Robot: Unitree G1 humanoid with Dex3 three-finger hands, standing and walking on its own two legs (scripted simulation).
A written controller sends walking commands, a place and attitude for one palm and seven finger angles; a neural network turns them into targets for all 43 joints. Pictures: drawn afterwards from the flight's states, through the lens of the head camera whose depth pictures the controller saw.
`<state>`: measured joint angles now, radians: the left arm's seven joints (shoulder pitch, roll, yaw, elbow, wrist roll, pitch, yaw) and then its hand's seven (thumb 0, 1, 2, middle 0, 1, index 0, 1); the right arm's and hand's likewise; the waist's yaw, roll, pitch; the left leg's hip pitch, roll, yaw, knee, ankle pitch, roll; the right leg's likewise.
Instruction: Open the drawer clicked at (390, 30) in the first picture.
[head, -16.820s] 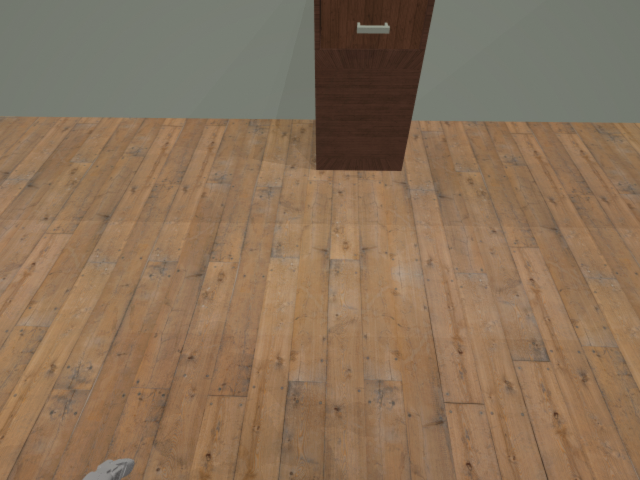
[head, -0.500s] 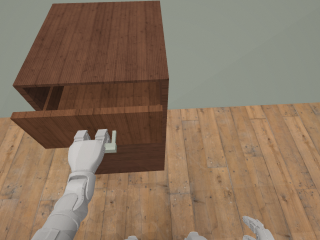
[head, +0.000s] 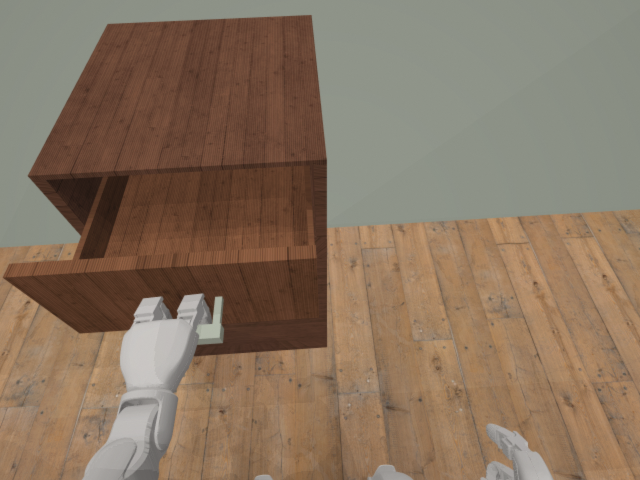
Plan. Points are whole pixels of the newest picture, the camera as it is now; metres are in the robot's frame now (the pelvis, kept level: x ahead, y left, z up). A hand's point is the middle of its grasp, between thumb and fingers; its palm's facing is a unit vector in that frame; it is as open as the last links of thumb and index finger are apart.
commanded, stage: pull the drawer open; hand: left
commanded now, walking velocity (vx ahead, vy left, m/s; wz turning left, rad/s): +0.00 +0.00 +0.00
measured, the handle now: (180, 321) +0.33 +0.20 -0.03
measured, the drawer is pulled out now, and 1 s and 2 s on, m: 0.17 0.27 0.30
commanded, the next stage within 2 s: open the thumb to release the handle in 1.56 s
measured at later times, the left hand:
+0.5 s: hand (172, 404) +0.23 +0.20 -0.05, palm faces -0.05 -0.10 -0.99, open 5.4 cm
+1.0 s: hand (166, 451) +0.17 +0.19 -0.05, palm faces -0.07 -0.13 -0.99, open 5.5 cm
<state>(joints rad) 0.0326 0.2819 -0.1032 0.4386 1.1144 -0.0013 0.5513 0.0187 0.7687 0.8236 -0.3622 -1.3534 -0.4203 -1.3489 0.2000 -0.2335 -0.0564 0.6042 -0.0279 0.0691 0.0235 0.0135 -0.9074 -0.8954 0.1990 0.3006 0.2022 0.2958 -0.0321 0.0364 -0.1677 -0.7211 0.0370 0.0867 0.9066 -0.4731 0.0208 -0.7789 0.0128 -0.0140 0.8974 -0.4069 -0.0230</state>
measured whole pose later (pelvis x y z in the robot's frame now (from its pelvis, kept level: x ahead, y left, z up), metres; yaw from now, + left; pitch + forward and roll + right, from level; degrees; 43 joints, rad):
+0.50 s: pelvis +0.00 +0.00 +0.00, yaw +0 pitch +16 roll +0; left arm 0.25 0.27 -0.13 0.25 1.12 0.00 0.57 0.03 0.76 0.82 -0.34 -1.35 -0.42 -1.35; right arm 0.16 -0.23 -0.04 0.56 -0.04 0.06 0.04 0.01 -0.91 -0.90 0.20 0.30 0.20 0.30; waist 0.00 0.04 -0.17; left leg -0.72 0.04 0.08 0.94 -0.49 0.01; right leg -0.78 0.01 -0.02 0.94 -0.43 -0.03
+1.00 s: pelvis +0.00 -0.01 -0.02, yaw +0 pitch +16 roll +1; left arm 0.49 0.28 -0.11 0.06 1.13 -0.06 0.58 0.04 0.74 0.80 -0.33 -1.35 -0.42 -1.35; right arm 0.14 -0.22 -0.02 0.51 -0.06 0.05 0.04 0.02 -0.91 -0.90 0.20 0.30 0.20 0.30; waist 0.03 0.03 -0.18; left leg -0.76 0.04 0.08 1.00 -0.52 0.00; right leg -0.83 0.01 -0.02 1.02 -0.47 -0.04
